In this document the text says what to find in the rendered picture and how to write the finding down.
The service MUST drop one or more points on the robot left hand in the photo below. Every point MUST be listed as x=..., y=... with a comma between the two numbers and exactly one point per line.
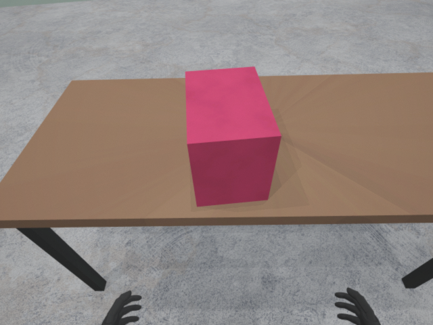
x=118, y=310

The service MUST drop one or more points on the carton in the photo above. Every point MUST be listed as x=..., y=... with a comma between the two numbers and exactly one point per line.
x=232, y=136

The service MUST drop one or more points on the table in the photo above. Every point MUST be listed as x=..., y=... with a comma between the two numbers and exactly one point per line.
x=355, y=148

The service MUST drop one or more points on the robot right hand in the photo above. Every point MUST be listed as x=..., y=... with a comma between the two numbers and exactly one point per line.
x=365, y=314

